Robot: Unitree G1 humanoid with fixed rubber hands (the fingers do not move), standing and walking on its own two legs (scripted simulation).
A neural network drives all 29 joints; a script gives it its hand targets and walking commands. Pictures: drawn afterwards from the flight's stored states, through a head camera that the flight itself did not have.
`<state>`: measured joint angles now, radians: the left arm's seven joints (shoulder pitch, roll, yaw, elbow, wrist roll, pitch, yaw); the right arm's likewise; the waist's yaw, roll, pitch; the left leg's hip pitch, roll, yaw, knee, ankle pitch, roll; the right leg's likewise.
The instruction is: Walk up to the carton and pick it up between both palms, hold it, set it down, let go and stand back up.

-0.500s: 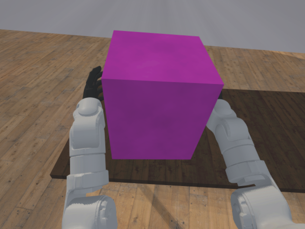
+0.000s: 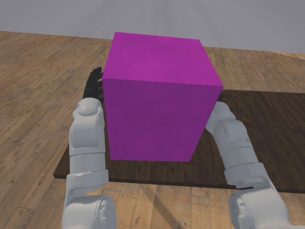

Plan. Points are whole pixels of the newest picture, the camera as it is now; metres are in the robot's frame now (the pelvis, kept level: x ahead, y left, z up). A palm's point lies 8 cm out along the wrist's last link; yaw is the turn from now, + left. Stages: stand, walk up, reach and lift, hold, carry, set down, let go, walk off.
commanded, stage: hold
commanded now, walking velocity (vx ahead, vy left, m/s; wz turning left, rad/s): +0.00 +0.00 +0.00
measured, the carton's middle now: (154, 100) +0.37 +0.00 +0.19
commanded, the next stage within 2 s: none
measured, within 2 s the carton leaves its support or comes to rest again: neither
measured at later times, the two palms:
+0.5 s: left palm (91, 99) +0.36 +0.15 +0.21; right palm (210, 100) +0.37 -0.15 +0.19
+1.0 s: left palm (95, 99) +0.36 +0.14 +0.21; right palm (214, 102) +0.36 -0.16 +0.19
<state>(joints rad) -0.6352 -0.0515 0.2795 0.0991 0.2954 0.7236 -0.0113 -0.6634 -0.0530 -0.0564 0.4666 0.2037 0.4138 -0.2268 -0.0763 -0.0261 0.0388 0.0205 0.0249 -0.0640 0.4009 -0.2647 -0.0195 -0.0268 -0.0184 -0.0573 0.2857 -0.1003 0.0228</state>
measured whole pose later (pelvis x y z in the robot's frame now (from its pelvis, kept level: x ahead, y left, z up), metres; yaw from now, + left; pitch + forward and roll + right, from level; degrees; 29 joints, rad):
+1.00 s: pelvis +0.01 +0.00 +0.00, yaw -1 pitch -9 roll -2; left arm -0.60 -0.06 0.25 0.03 0.29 0.75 0.00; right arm -0.63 -0.08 -0.02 0.41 0.23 0.42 -0.23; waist -0.08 -0.02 0.04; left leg 0.03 0.03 -0.06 0.40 -0.27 -0.02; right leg -0.01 -0.01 -0.05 0.27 -0.10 0.02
